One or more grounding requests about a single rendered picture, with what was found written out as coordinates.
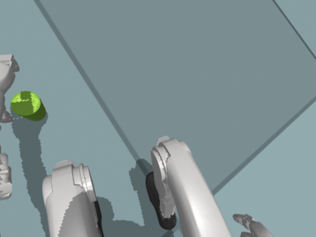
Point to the left robot foot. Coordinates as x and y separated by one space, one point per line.
99 216

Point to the cup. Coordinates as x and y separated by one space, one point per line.
28 105

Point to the left robot hand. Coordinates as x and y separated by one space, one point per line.
8 65

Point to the right robot foot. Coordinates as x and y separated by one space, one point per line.
167 223

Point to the right robot hand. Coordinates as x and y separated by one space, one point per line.
257 229

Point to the left robot arm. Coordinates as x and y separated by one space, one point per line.
5 170

